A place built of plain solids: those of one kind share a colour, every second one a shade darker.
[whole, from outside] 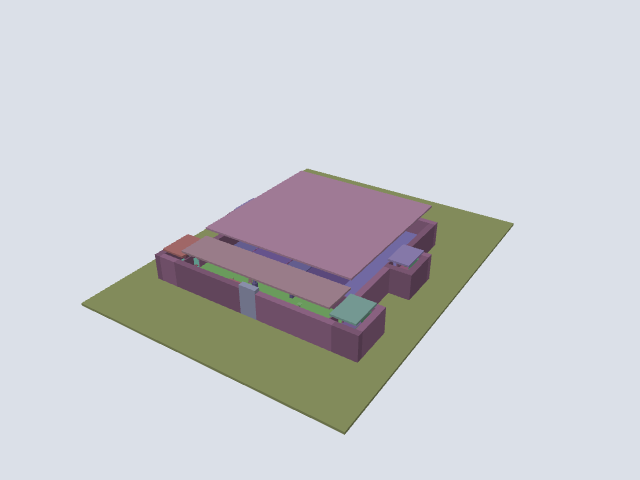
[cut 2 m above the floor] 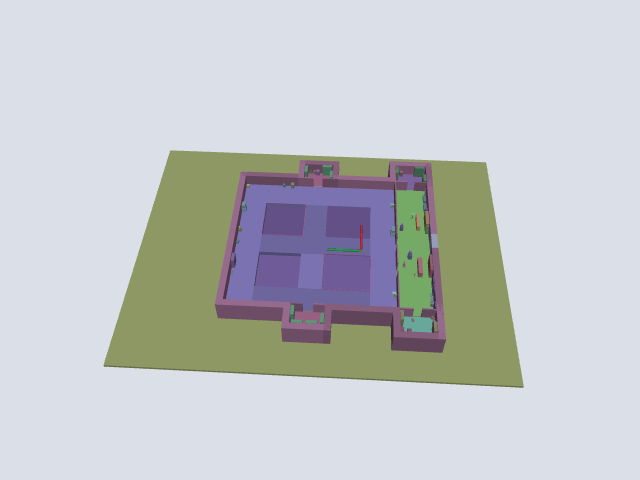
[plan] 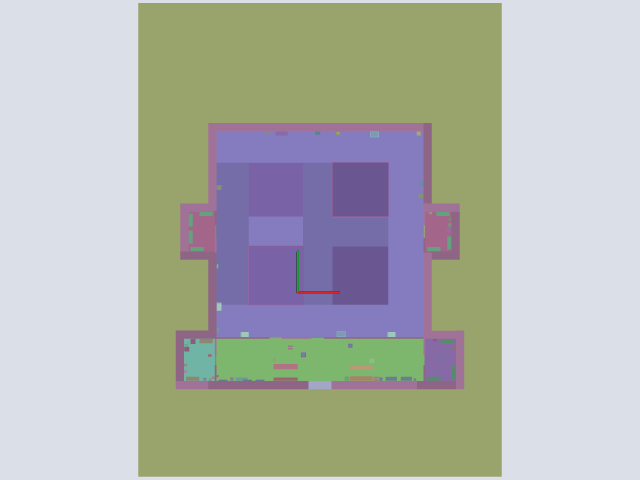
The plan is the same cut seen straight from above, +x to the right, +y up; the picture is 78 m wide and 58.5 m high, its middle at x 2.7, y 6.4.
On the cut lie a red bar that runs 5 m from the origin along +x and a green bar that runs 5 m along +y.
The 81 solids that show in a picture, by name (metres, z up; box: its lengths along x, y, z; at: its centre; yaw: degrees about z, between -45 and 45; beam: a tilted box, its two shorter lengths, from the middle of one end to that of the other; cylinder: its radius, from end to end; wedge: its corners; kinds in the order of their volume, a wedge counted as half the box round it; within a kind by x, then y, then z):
{
 "ground_under_all_1": {"box": [44.31, 57.73, 0.4], "at": [2.7, 6.42, -1.78]},
 "floor_gang_1": {"box": [4.05, 17.3, 1.63], "at": [-8.0, 7.16, -0.81]},
 "floor_gang_2": {"box": [6.6, 3.65, 1.63], "at": [-2.67, 7.43, -0.81]},
 "floor_gang_3": {"box": [3.6, 17.3, 1.63], "at": [2.42, 7.16, -0.81]},
 "floor_gang_4": {"box": [25.45, 4.05, 1.63], "at": [2.7, -3.52, -0.81]},
 "floor_gang_5": {"box": [25.45, 3.95, 1.63], "at": [2.7, 17.78, -0.81]},
 "floor_gang_6": {"box": [6.8, 3.65, 1.63], "at": [7.62, 7.43, -0.81]},
 "floor_gang_7": {"box": [4.4, 17.3, 1.63], "at": [13.22, 7.16, -0.81]},
 "wall_1": {"box": [1.0, 7.15, 4.34], "at": [-14.38, -8.22, 0.54]},
 "wall_2": {"box": [1.0, 6.85, 4.34], "at": [-13.83, 7.43, 0.54]},
 "wall_3": {"box": [4.95, 1.0, 4.34], "at": [-12.4, -5.14, 0.54]},
 "wall_4": {"box": [4.4, 1.0, 4.34], "at": [-12.12, 4.5, 0.54]},
 "wall_5": {"box": [4.4, 1.0, 4.34], "at": [-12.12, 10.36, 0.54]},
 "wall_6": {"box": [5.75, 1.0, 4.34], "at": [-12.0, -11.3, 0.54]},
 "wall_7": {"box": [1.0, 10.53, 4.34], "at": [-10.43, -0.38, 0.54]},
 "wall_8": {"box": [1.0, 10.69, 4.34], "at": [-10.43, 15.31, 0.54]},
 "wall_9": {"box": [0.2, 2.18, 4.34], "at": [-10.03, -9.91, 0.54]},
 "wall_10": {"box": [0.2, 2.18, 4.34], "at": [-10.03, -6.53, 0.54]},
 "wall_11": {"box": [0.2, 1.81, 4.34], "at": [-10.03, 5.78, 0.54]},
 "wall_12": {"box": [0.2, 1.88, 4.34], "at": [-10.03, 9.12, 0.54]},
 "wall_13": {"box": [6.7, 0.2, 4.34], "at": [-6.78, -5.54, 0.54]},
 "wall_14": {"box": [12.23, 1.0, 4.34], "at": [-4.81, -11.3, 0.54]},
 "wall_15": {"box": [3.6, 0.2, 4.34], "at": [-0.12, -5.54, 0.54]},
 "wall_16": {"box": [27.25, 1.0, 4.34], "at": [2.7, 20.16, 0.54]},
 "wall_17": {"box": [12.35, 0.2, 4.34], "at": [9.35, -5.54, 0.54]},
 "wall_18": {"box": [12.23, 1.0, 4.34], "at": [10.21, -11.3, 0.54]},
 "wall_19": {"box": [0.2, 2.18, 4.34], "at": [15.43, -9.91, 0.54]},
 "wall_20": {"box": [0.2, 2.18, 4.34], "at": [15.43, -6.53, 0.54]},
 "wall_21": {"box": [0.2, 1.88, 4.34], "at": [15.43, 5.74, 0.54]},
 "wall_22": {"box": [0.2, 1.8, 4.34], "at": [15.43, 9.08, 0.54]},
 "wall_23": {"box": [1.0, 10.53, 4.34], "at": [15.83, -0.38, 0.54]},
 "wall_24": {"box": [1.0, 10.69, 4.34], "at": [15.83, 15.31, 0.54]},
 "wall_25": {"box": [5.75, 1.0, 4.34], "at": [17.4, -11.3, 0.54]},
 "wall_26": {"box": [4.4, 1.0, 4.34], "at": [17.52, 4.5, 0.54]},
 "wall_27": {"box": [4.4, 1.0, 4.34], "at": [17.52, 10.36, 0.54]},
 "wall_28": {"box": [4.95, 1.0, 4.34], "at": [17.8, -5.14, 0.54]},
 "wall_29": {"box": [1.0, 6.85, 4.34], "at": [19.23, 7.43, 0.54]},
 "wall_30": {"box": [1.0, 7.15, 4.34], "at": [19.78, -8.22, 0.54]},
 "step_tier_1": {"box": [6.6, 7.1, 1.63], "at": [-2.67, 2.06, -0.81]},
 "step_tier_2": {"box": [6.6, 6.55, 0.9], "at": [-2.67, 12.53, -1.18]},
 "step_tier_3": {"box": [6.8, 7.1, 1.47], "at": [7.62, 2.06, -0.9]},
 "step_tier_4": {"box": [6.8, 6.55, 0.93], "at": [7.62, 12.53, -1.17]},
 "floor_foyer_1": {"box": [25.45, 5.35, 1.63], "at": [2.7, -8.22, -0.81]},
 "ceil_hall_1": {"box": [25.45, 25.3, 0.3], "at": [2.7, 7.11, 5.75]},
 "floor_side_1": {"box": [3.4, 5.05, 1.63], "at": [-11.72, 7.43, -0.81]},
 "floor_side_2": {"box": [3.4, 5.05, 1.63], "at": [17.12, 7.43, -0.81]},
 "ceil_foyer_1": {"box": [25.45, 5.35, 0.3], "at": [2.7, -8.22, 4.35]},
 "floor_cloaks_1": {"box": [3.95, 5.35, 1.63], "at": [-12.0, -8.22, -0.81]},
 "floor_store_1": {"box": [3.95, 5.35, 1.63], "at": [17.4, -8.22, -0.81]},
 "door_leaf_1": {"box": [2.8, 0.97, 4.9], "at": [2.7, -11.31, 0.82]},
 "shelves_side_1": {"box": [0.5, 1.6, 2.0], "at": [-13.04, 6.75, 1.0]},
 "shelves_side_2": {"box": [0.5, 1.6, 2.0], "at": [-13.04, 8.8, 1.0]},
 "shelves_side_3": {"box": [1.6, 0.5, 2.0], "at": [-12.28, 5.29, 1.0]},
 "shelves_side_4": {"box": [1.6, 0.5, 2.0], "at": [-11.18, 9.57, 1.0]},
 "shelves_side_5": {"box": [1.6, 0.5, 2.0], "at": [16.57, 5.29, 1.0]},
 "shelves_side_6": {"box": [1.6, 0.5, 2.0], "at": [17.68, 9.57, 1.0]},
 "shelves_side_7": {"box": [0.5, 1.6, 2.0], "at": [18.45, 6.05, 1.0]},
 "ceil_cloaks_1": {"box": [3.95, 5.35, 0.3], "at": [-12.0, -8.22, 3.4]},
 "ceil_store_1": {"box": [3.95, 5.35, 0.3], "at": [17.4, -8.22, 3.4]},
 "ceil_side_1": {"box": [3.4, 5.05, 0.3], "at": [17.12, 7.43, 3.4]},
 "shelves_store_1": {"box": [1.6, 0.5, 2.0], "at": [16.57, -10.52, 1.0]},
 "shelves_store_2": {"box": [1.6, 0.5, 2.0], "at": [18.23, -5.92, 1.0]},
 "shelves_store_3": {"box": [0.5, 1.6, 2.0], "at": [19.0, -9.74, 1.0]},
 "bar_foyer_1": {"box": [2.95, 0.4, 2.1], "at": [-1.5, -10.56, 1.05]},
 "bar_foyer_2": {"box": [2.95, 0.65, 1.1], "at": [-1.5, -9.04, 0.55]},
 "cloakroom_foyer_1": {"box": [2.8, 0.55, 1.75], "at": [7.72, -10.49, 0.87]},
 "cloakroom_foyer_2": {"box": [2.8, 0.55, 1.0], "at": [7.72, -9.14, 0.5]},
 "shelves_cloaks_1": {"box": [1.6, 0.5, 2.0], "at": [-12.82, -10.52, 1.0]},
 "shelves_cloaks_2": {"box": [1.6, 0.5, 2.0], "at": [-11.18, -5.92, 1.0]},
 "lockers_1": {"box": [1.5, 0.48, 1.8], "at": [-1.98, 19.38, 0.9]},
 "bench_foyer_1": {"box": [1.4, 0.5, 0.46], "at": [11.38, -10.52, 0.22]},
 "bench_foyer_2": {"box": [1.4, 0.5, 0.46], "at": [13.22, -10.52, 0.22]},
 "kerb_1": {"box": [0.07, 7.1, 0.1], "at": [-6.01, 2.06, 0.04]},
 "kerb_2": {"box": [6.77, 0.09, 0.14], "at": [-2.66, -1.54, 0.06]},
 "kerb_3": {"box": [6.77, 0.09, 0.14], "at": [-2.66, 5.65, 0.07]},
 "kerb_4": {"box": [0.1, 7.1, 0.12], "at": [0.68, 2.06, 0.05]},
 "kerb_5": {"box": [6.93, 0.08, 0.035], "at": [7.63, 15.85, 0.01]},
 "kerb_6": {"box": [0.07, 6.55, 0.07], "at": [11.06, 12.53, 0.03]},
 "cart_1": {"box": [0.98, 0.58, 0.58], "at": [9.36, 19.27, 1.21]},
 "trolley_1": {"box": [0.6, 1.0, 0.06], "at": [-9.59, -1.72, 0.2]},
 "trolley_2": {"box": [1.0, 0.6, 0.06], "at": [-6.5, -5.11, 0.2]}
}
